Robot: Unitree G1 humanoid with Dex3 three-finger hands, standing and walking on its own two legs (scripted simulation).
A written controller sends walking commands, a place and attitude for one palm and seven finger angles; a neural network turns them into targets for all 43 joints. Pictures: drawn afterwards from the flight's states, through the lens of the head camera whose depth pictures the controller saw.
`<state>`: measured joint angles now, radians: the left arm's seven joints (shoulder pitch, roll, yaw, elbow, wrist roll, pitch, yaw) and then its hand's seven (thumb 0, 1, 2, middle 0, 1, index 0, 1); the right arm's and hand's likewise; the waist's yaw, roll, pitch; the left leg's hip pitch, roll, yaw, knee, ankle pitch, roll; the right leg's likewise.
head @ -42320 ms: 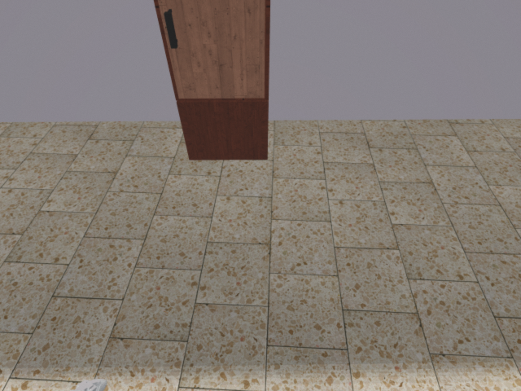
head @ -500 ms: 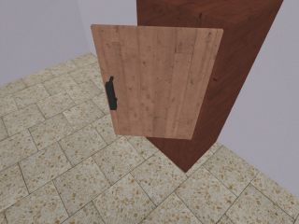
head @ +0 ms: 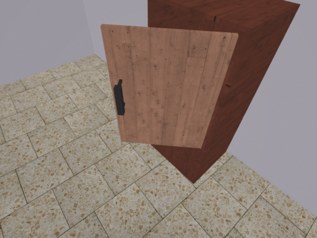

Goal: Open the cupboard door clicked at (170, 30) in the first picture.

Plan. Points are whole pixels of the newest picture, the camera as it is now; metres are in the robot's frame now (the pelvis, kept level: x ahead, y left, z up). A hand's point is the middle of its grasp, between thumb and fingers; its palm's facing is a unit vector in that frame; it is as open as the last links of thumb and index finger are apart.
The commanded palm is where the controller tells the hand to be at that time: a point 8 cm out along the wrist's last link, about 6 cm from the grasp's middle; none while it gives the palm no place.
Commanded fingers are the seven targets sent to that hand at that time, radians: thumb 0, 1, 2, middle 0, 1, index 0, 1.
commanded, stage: look again from close up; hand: left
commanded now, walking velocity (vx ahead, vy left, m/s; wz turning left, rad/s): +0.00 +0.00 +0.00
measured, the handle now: (120, 97) +0.61 +0.19 -0.02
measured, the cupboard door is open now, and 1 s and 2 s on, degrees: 43 43 43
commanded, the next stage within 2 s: shuffle to correct the standing spot in 0.52 s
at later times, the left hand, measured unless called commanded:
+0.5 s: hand out of the picture -0.02 +0.15 -0.18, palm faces +0.06 -0.99 -0.14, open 7.3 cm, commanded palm none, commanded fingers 0.00 0.90 0.90 -0.20 -0.30 -0.20 -0.30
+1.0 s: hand out of the picture -0.02 +0.16 -0.19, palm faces +0.10 -0.99 -0.12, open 7.3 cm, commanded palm none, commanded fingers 0.00 0.90 0.90 -0.20 -0.30 -0.20 -0.30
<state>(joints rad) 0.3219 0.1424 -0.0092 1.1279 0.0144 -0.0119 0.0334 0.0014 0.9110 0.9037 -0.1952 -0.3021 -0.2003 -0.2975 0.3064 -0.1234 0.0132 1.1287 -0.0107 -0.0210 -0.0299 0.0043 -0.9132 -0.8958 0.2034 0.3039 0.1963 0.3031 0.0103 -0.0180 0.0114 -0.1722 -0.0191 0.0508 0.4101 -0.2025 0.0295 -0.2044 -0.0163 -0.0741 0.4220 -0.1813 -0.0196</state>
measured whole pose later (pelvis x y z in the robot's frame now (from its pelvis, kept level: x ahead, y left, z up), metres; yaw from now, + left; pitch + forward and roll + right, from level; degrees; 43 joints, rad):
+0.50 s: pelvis +0.00 +0.00 +0.00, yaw +0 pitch -2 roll +0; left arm 0.34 0.11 0.00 1.11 0.02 -0.02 0.04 0.00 0.91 0.90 -0.19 -0.30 -0.20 -0.30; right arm 0.34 -0.09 0.01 1.14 -0.01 -0.02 -0.03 0.00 -0.91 -0.90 0.20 0.30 0.20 0.30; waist 0.01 -0.02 0.01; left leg -0.19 -0.02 0.05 0.42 -0.20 0.03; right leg -0.22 -0.01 -0.07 0.43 -0.17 -0.02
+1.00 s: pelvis +0.03 +0.01 -0.01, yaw +0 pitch -1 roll +0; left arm 0.42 0.12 0.04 1.11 0.02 -0.01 0.02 0.00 0.91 0.90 -0.19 -0.30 -0.20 -0.30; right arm 0.41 -0.09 -0.01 1.12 -0.03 -0.02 -0.03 0.00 -0.91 -0.90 0.20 0.30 0.20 0.30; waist 0.02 -0.04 -0.01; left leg -0.21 -0.02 0.06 0.56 -0.33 0.04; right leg -0.24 -0.02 -0.06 0.56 -0.31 -0.03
